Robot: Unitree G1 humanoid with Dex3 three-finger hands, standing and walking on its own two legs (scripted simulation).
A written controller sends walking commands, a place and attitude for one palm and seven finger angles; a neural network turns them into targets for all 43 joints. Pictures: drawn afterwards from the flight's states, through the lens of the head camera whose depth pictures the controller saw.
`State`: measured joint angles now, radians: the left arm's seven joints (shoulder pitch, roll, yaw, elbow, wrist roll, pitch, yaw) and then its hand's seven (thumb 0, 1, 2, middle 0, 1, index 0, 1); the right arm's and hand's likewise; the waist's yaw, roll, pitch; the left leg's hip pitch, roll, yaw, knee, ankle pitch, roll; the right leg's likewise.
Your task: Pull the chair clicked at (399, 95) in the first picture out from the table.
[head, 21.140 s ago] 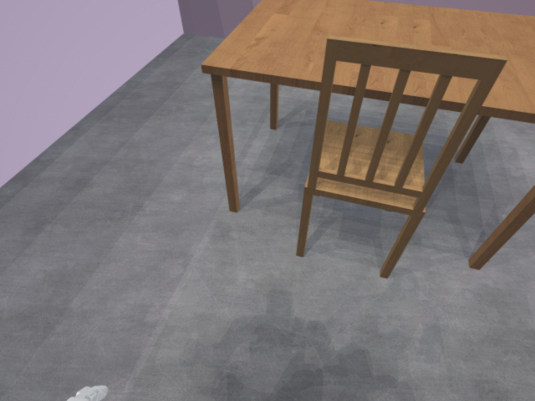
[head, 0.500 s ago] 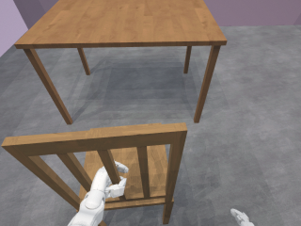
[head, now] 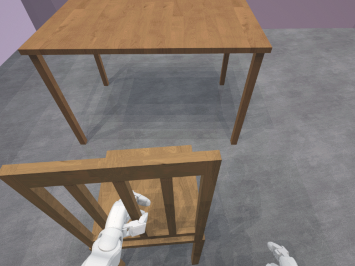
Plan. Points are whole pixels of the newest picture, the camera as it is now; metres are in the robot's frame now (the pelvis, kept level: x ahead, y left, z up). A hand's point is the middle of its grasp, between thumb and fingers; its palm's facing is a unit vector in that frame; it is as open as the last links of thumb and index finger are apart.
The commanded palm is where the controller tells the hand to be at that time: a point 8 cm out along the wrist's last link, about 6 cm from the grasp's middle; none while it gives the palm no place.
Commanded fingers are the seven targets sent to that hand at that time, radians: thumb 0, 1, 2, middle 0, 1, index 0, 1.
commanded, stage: open the thumb and straighten the fingers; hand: left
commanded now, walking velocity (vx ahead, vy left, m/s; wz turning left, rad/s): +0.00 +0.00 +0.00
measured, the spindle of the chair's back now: (134, 212) +0.26 +0.12 -0.07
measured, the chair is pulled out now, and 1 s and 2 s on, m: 0.62 0.62 0.62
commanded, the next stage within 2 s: draw the fingers out of the gap in 0.74 s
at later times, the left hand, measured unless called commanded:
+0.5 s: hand (138, 217) +0.25 +0.12 -0.08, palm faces -0.08 -0.98 -0.16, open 14.2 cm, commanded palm +0.24 +0.17 -0.05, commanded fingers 0.00 -0.55 0.20 -0.10 -0.29 -0.10 -0.29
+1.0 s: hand (134, 227) +0.23 +0.12 -0.08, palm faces -0.07 -0.99 -0.16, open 17.4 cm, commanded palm +0.21 +0.18 -0.06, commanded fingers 0.00 -0.55 0.20 0.00 0.00 0.00 0.00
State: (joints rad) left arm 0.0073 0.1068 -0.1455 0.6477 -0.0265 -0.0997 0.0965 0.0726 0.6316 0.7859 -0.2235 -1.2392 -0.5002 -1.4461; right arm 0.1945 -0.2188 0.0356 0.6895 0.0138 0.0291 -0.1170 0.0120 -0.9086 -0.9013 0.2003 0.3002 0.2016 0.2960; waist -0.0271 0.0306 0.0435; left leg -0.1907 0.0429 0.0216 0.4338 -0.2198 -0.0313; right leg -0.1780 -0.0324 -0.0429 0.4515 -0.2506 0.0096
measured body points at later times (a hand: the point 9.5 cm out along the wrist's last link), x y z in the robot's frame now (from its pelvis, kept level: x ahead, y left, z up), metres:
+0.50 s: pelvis +0.02 +0.00 -0.03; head +0.05 -0.03 +0.41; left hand +0.25 +0.17 -0.06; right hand +0.17 -0.24 -0.13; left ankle +0.01 +0.14 -0.74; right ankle +0.00 -0.12 -0.74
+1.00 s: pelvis +0.03 +0.00 -0.05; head +0.07 -0.01 +0.40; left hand +0.23 +0.18 -0.07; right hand +0.19 -0.24 -0.13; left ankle +0.01 +0.14 -0.74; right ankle +0.00 -0.12 -0.74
